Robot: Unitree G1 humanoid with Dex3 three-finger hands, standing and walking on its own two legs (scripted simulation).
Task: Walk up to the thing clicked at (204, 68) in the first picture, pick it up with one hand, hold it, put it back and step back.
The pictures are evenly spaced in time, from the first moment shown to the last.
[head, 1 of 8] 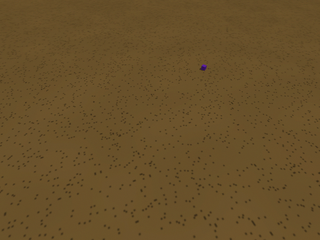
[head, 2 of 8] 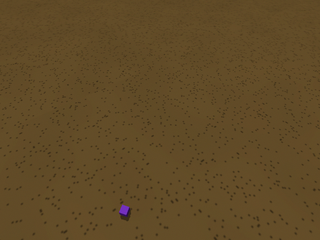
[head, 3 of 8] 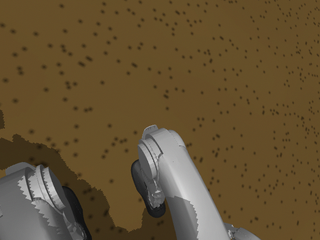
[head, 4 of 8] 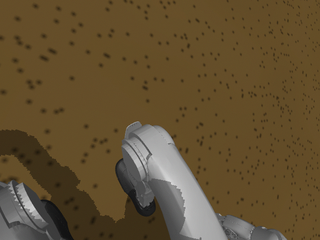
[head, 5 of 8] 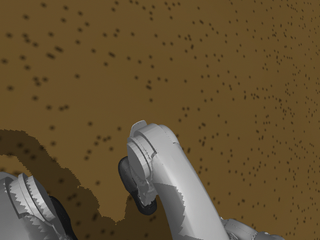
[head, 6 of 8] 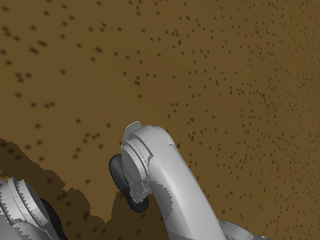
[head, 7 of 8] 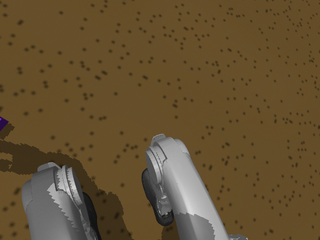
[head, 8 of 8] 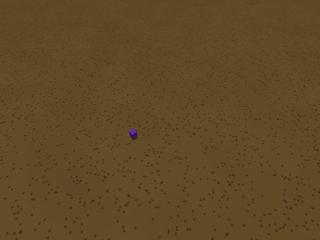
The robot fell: no
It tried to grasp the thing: yes
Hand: left
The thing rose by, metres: 0.07
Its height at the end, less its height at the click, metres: +0.00
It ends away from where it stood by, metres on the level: 0.05
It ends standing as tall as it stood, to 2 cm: yes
